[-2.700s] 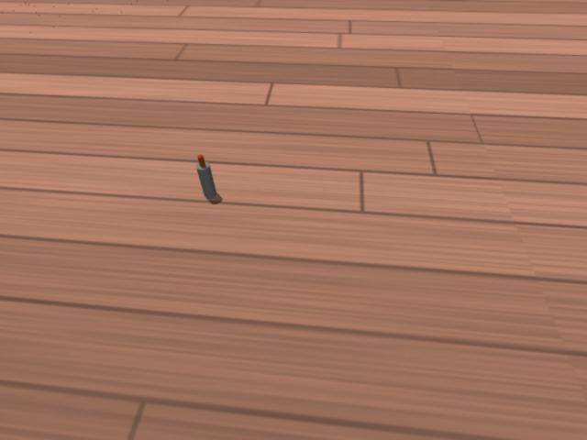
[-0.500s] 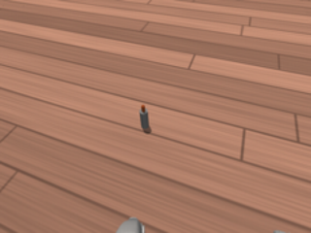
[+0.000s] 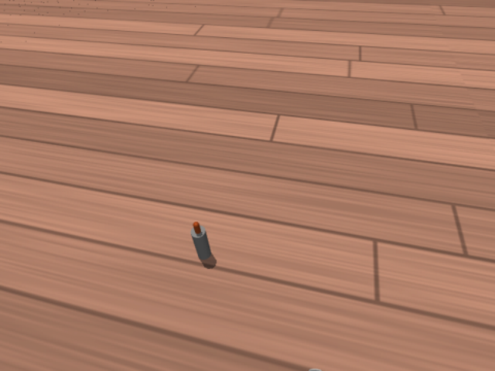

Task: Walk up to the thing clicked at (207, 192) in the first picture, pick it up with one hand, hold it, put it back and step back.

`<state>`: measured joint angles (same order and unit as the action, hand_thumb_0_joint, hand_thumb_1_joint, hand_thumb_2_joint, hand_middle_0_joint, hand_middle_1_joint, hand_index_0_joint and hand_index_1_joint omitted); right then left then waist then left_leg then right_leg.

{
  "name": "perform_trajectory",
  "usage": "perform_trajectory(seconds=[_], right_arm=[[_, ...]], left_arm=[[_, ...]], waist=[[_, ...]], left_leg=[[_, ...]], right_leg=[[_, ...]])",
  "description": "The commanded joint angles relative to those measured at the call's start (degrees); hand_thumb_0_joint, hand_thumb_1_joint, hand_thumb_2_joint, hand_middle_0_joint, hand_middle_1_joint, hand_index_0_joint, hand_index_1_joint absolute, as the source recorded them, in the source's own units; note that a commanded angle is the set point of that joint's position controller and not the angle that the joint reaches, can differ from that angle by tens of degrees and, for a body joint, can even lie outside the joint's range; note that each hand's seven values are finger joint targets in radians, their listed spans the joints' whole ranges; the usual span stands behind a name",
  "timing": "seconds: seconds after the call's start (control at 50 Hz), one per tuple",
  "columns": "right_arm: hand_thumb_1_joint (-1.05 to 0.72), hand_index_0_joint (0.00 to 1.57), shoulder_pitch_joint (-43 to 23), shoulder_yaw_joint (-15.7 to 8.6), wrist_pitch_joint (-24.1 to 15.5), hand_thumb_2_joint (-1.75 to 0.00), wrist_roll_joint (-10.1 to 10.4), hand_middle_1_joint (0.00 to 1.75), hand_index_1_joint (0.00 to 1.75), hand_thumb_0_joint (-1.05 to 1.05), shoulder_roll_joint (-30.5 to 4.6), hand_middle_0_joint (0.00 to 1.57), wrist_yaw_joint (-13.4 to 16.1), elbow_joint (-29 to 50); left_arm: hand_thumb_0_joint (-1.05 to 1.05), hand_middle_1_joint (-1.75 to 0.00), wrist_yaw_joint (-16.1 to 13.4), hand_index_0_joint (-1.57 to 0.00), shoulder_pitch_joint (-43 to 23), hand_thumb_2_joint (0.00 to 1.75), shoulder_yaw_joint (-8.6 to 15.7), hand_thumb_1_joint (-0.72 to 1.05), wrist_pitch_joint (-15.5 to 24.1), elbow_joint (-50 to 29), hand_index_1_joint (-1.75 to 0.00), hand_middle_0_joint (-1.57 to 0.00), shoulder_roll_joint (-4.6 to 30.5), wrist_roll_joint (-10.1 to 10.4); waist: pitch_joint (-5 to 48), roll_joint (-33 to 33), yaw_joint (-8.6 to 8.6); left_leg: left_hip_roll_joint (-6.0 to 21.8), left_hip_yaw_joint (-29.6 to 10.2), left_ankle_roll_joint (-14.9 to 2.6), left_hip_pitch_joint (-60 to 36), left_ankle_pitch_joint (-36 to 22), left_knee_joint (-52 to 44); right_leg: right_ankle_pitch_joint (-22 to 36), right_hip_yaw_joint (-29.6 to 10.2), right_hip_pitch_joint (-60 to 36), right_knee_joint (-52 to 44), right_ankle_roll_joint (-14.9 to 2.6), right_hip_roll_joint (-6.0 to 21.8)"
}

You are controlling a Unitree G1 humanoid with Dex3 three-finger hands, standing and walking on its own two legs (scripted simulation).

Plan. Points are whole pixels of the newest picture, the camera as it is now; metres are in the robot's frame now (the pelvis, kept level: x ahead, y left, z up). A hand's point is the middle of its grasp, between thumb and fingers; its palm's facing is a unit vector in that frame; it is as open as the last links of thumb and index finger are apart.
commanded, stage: walk up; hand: left
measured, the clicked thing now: (200, 239) +0.75 +0.24 -0.64
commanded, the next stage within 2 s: none
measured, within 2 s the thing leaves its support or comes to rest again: neither
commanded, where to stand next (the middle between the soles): +0.42 +0.02 m, yaw +1 degrees
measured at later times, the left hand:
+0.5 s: hand (109, 359) +0.20 +0.29 -0.16, palm faces +0.00 -0.94 -0.34, open 7.3 cm
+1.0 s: hand (138, 262) +0.38 +0.26 -0.12, palm faces -0.01 -0.89 -0.45, open 7.3 cm
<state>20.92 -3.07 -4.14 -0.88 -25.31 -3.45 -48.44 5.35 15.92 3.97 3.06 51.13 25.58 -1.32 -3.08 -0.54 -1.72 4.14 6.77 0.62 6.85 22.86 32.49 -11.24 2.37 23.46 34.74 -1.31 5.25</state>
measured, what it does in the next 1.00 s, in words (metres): walks ahead: left foot, then right foot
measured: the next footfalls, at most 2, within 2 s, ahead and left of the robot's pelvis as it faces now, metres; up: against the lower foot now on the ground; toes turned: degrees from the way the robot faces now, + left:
left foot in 0.42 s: +0.30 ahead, +0.13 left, +0.00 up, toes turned +7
right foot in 0.84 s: +0.42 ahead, -0.14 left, +0.00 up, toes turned -1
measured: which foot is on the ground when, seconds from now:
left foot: down 0.00-0.02, up 0.04-0.40, down 0.42-0.84, up 0.86-1.00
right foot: down 0.00-0.44, up 0.46-0.82, down 0.84-1.00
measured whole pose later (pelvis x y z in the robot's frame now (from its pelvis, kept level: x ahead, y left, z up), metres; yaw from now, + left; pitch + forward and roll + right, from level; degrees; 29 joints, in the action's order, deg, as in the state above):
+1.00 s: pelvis +0.31 -0.02 +0.00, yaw +1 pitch -3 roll +0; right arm 15.8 -1.9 -0.3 -0.4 -24.6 -1.5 -50.3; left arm 0.9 14.5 1.5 4.3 49.7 22.5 -0.7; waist -6.2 4.1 0.5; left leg 2.0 0.2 -1.5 23.4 27.5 56.0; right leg -12.9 3.1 19.6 35.5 -1.0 2.3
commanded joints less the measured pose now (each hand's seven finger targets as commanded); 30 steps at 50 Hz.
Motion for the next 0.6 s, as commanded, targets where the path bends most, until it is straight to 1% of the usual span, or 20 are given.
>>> perform_trajectory(seconds=[0.0, 0.02, 0.04, 0.08, 0.1, 0.14, 0.18, 0.24, 0.3, 0.32, 0.36, 0.38, 0.4, 0.42, 0.44, 0.46, 0.48, 0.52, 0.56, 0.58], right_arm=[[-0.9, 0.2, -1.39, -0.96, -1.11, -0.9, 0.58, 0.3, 0.3, 0.0, -4.49, 0.2, 1.21, 7.11], [-0.9, 0.2, -3.22, -2.43, -0.35, -0.9, 0.58, 0.3, 0.3, 0.0, -9.97, 0.2, 1.92, 5.87], [-0.9, 0.2, -3.68, -2.99, -0.03, -0.9, 0.79, 0.3, 0.3, 0.0, -12.27, 0.2, 2.22, 4.63], [-0.9, 0.2, -2.27, -2.85, -0.2, -0.9, 1.65, 0.3, 0.3, 0.0, -11.88, 0.2, 1.73, 2.72], [-0.9, 0.2, -0.38, -2.76, -0.1, -0.9, 1.37, 0.3, 0.3, 0.0, -11.37, 0.2, 1.56, 1.7], [-0.9, 0.2, 0.48, -3.03, 0.19, -0.9, 0.76, 0.3, 0.3, 0.0, -10.48, 0.2, 0.9, 0.69], [-0.9, 0.2, -1.7, -3.14, 0.45, -0.9, 0.23, 0.3, 0.3, 0.0, -9.73, 0.2, 0.41, 1.53], [-0.9, 0.2, -6.04, -3.27, 0.41, -0.9, -0.13, 0.3, 0.3, 0.0, -9.11, 0.2, -0.22, 2.89], [-0.9, 0.2, -8.4, -3.26, -0.39, -0.9, -0.12, 0.3, 0.3, 0.0, -8.25, 0.2, -0.52, 3.61], [-0.9, 0.2, -8.6, -3.27, -0.61, -0.9, -0.16, 0.3, 0.3, 0.0, -7.75, 0.2, -0.52, 3.7], [-0.9, 0.2, -5.02, -3.6, -0.99, -0.9, -0.17, 0.3, 0.3, 0.0, -7.8, 0.2, -0.35, 2.46], [-0.9, 0.2, -0.78, -4.29, -1.22, -0.9, -0.33, 0.3, 0.3, 0.0, -9.31, 0.2, 0.14, 1.1], [-0.9, 0.2, 5.8, -5.68, -1.56, -0.9, -0.67, 0.3, 0.3, 0.0, -13.39, 0.2, 0.88, -0.44], [-0.9, 0.2, 7.6, -7.0, -1.85, -0.9, -0.88, 0.3, 0.3, 0.0, -18.86, 0.2, 1.43, 1.29], [-0.9, 0.2, 5.87, -7.37, -1.46, -0.9, 1.11, 0.3, 0.3, 0.0, -19.51, 0.2, 1.36, 1.98], [-0.9, 0.2, 2.69, -6.48, -1.19, -0.9, 1.32, 0.3, 0.3, 0.0, -16.88, 0.2, 1.68, 2.66], [-0.9, 0.2, 0.57, -5.38, -1.32, -0.9, 1.2, 0.3, 0.3, 0.0, -14.78, 0.2, 1.93, 3.53], [-0.9, 0.2, -1.65, -4.36, -1.54, -0.9, 1.25, 0.3, 0.3, 0.0, -12.87, 0.2, 2.07, 3.71], [-0.9, 0.2, -3.16, -4.26, -1.56, -0.9, 0.6, 0.3, 0.3, 0.0, -13.0, 0.2, 1.95, 4.4], [-0.9, 0.2, -3.15, -4.23, -1.56, -0.9, 0.48, 0.3, 0.3, 0.0, -13.09, 0.2, 1.9, 4.78]], left_arm=[[0.0, -0.3, -2.99, -0.2, 13.09, 0.9, 6.01, 0.9, 3.44, -1.98, -0.3, -0.2, 18.56, -0.04], [0.0, -0.3, -3.04, -0.2, 10.86, 0.9, 5.67, 0.9, 3.24, -2.71, -0.3, -0.2, 20.2, 0.74], [0.0, -0.3, -3.27, -0.2, 7.68, 0.9, 5.24, 0.9, 3.02, -3.89, -0.3, -0.2, 19.0, 1.67], [0.0, -0.3, -3.72, -0.2, 4.18, 0.9, 4.21, 0.9, 2.92, -4.75, -0.3, -0.2, 15.48, 1.65], [0.0, -0.3, -3.71, -0.2, 2.96, 0.9, 4.04, 0.9, 2.91, -4.98, -0.3, -0.2, 14.58, 1.73], [0.0, -0.3, -3.68, -0.2, 2.69, 0.9, 3.5, 0.9, 3.14, -5.59, -0.3, -0.2, 13.63, 1.48], [0.0, -0.3, -3.64, -0.2, 3.1, 0.9, 3.55, 0.9, 3.22, -6.32, -0.3, -0.2, 13.68, 1.17], [0.0, -0.3, -3.53, -0.2, 3.51, 0.9, 3.62, 0.9, 3.35, -7.27, -0.3, -0.2, 14.21, 0.8], [0.0, -0.3, -3.38, -0.2, 3.91, 0.9, 3.42, 0.9, 3.22, -7.62, -0.3, -0.2, 14.26, 0.8], [0.0, -0.3, -3.35, -0.2, 3.86, 0.9, 3.32, 0.9, 2.99, -7.52, -0.3, -0.2, 14.37, 0.9], [0.0, -0.3, -3.46, -0.2, 2.24, 0.9, 2.92, 0.9, 2.53, -7.7, -0.3, -0.2, 14.09, 1.19], [0.0, -0.3, -3.46, -0.2, 1.97, 0.9, 2.11, 0.9, 2.44, -8.29, -0.3, -0.2, 12.52, 1.03], [0.0, -0.3, -3.49, -0.2, 3.83, 0.9, 0.93, 0.9, 2.35, -8.76, -0.3, -0.2, 9.1, 1.0], [0.0, -0.3, -3.45, -0.2, 5.29, 0.9, 0.38, 0.9, 2.06, -9.14, -0.3, -0.2, 5.96, 1.85], [0.0, -0.3, -4.58, -0.2, 3.81, 0.9, 1.87, 0.9, 1.42, -7.5, -0.3, -0.2, 12.52, 1.14], [0.0, -0.3, -4.61, -0.2, 3.78, 0.9, 1.35, 0.9, 1.25, -6.81, -0.3, -0.2, 13.02, 1.25], [0.0, -0.3, -4.48, -0.2, 5.1, 0.9, 1.41, 0.9, 1.32, -5.69, -0.3, -0.2, 11.77, 1.73], [0.0, -0.3, -4.03, -0.2, 6.88, 0.9, 1.58, 0.9, 1.11, -3.72, -0.3, -0.2, 11.44, 1.58], [0.0, -0.3, -3.17, -0.2, 7.4, 0.9, 1.59, 0.9, 0.77, -3.13, -0.3, -0.2, 10.12, 1.27], [0.0, -0.3, -2.88, -0.2, 6.82, 0.9, 1.51, 0.9, 0.73, -3.49, -0.3, -0.2, 9.57, 1.05]], waist=[[5.56, -20.33, 7.95], [3.66, -14.04, 7.97], [0.76, -7.53, 6.43], [0.55, -6.76, 4.21], [1.11, -8.49, 3.01], [1.4, -8.63, 2.68], [0.5, -8.4, 3.3], [-0.09, -7.6, 4.26], [0.88, -6.13, 4.68], [0.85, -6.22, 4.3], [1.71, -3.86, 1.49], [3.85, -0.72, -1.18], [7.96, 10.47, -4.03], [8.24, 20.05, -4.08], [7.81, 12.33, -4.15], [4.04, 6.39, -2.03], [2.43, 6.11, -0.7], [0.09, 7.95, 1.25], [0.01, 9.94, 1.28], [-0.26, 10.71, 1.27]], left_leg=[[-3.69, -0.63, -3.76, 29.27, 6.62, 29.51], [-3.54, -5.85, -3.06, 33.66, 8.46, 34.93], [-0.72, -10.67, -2.83, 32.78, 4.92, 36.05], [1.0, -10.24, -2.91, 31.09, 0.01, 32.4], [2.08, -10.28, -2.41, 28.49, -1.01, 28.96], [1.53, -8.31, -1.65, 24.67, -3.21, 24.62], [1.74, -7.03, -0.81, 24.46, -4.16, 18.69], [2.06, -6.03, -0.79, 23.42, -7.96, 11.88], [0.38, -3.93, -1.32, 18.79, -10.36, 5.09], [-0.35, -2.83, -1.6, 16.64, -10.57, 3.08], [-2.44, -0.39, -2.22, 8.24, -13.43, -1.42], [-3.65, -0.89, -3.23, -0.35, -11.4, -2.27], [1.36, -9.96, -5.82, -10.0, -2.71, -7.1], [17.36, -39.85, -11.71, -16.57, 6.89, -16.46], [21.49, -44.57, -17.16, -12.23, 6.66, -17.28], [18.8, -36.1, -16.05, -7.84, 1.35, -16.07], [16.52, -30.01, -14.74, -5.97, -5.47, -15.72], [13.33, -19.68, -12.61, 1.86, -11.47, -15.91], [10.82, -15.02, -12.74, 4.97, -10.81, -16.56], [10.87, -14.03, -13.58, 4.6, -9.11, -17.0]], right_leg=[[-17.21, -27.31, -28.67, -17.37, -5.86, 13.52], [-19.58, -39.05, -25.44, -22.01, -11.61, 19.67], [-17.73, -35.63, -20.99, -21.35, -12.69, 19.31], [-5.86, -23.23, -19.63, -19.21, -11.88, 13.88], [-1.85, -18.43, -17.66, -18.69, -11.5, 12.8], [4.48, -12.02, -14.5, -17.79, -11.36, 10.24], [1.83, -10.33, -13.34, -18.43, -12.26, 10.48], [-4.46, -9.54, -12.58, -19.7, -12.36, 10.9], [1.56, -7.22, -13.03, -16.22, -11.24, 10.17], [3.65, -6.3, -12.5, -14.44, -10.68, 9.84], [4.5, -3.43, -9.03, -8.65, -8.95, 8.44], [7.49, -2.13, -4.95, -1.83, -7.59, 6.91], [6.12, 1.4, 1.13, 14.37, -5.18, 2.85], [-15.4, 2.55, 16.82, 27.24, -1.31, -7.21], [-21.26, -4.48, 16.58, 32.51, -2.0, -3.91], [-16.92, -7.08, 16.76, 34.4, -1.8, -2.52], [-13.94, -7.79, 15.54, 33.21, -1.69, -1.8], [-10.62, -6.53, 10.32, 27.19, -0.96, 0.76], [-8.94, -3.95, 6.3, 21.54, 0.54, 0.43], [-8.35, -3.04, 6.91, 19.08, 0.91, 0.76]])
